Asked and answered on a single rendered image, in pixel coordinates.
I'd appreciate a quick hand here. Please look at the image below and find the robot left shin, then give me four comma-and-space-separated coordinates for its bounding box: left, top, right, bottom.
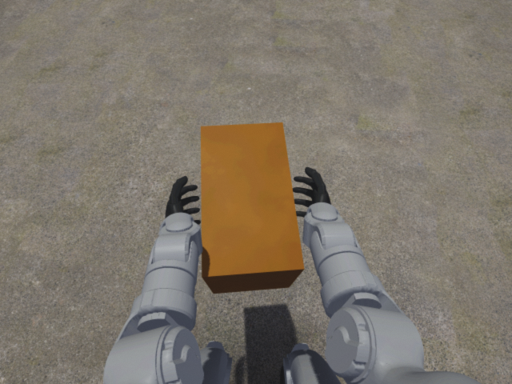
206, 341, 225, 351

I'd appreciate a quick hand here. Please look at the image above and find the robot left forearm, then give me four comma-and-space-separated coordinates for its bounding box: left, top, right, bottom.
103, 213, 203, 384

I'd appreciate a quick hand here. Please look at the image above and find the robot shin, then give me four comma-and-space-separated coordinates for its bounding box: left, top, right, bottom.
206, 341, 225, 351
290, 343, 310, 354

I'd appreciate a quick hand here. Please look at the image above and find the robot left hand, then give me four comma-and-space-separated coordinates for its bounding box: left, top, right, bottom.
165, 176, 201, 224

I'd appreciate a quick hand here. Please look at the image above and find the right robot upper arm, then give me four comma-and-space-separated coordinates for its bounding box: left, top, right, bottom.
325, 304, 481, 384

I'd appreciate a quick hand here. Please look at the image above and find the robot right shin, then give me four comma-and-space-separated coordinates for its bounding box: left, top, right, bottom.
290, 343, 310, 354

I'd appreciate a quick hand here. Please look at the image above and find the carton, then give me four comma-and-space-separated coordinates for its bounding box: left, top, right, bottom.
201, 122, 304, 294

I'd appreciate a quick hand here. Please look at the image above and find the left robot upper arm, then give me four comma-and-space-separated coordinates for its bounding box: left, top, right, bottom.
104, 324, 204, 384

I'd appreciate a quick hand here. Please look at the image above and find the robot right hand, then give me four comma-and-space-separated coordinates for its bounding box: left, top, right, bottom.
293, 167, 331, 217

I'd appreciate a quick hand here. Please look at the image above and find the robot right forearm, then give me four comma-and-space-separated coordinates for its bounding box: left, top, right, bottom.
302, 202, 404, 318

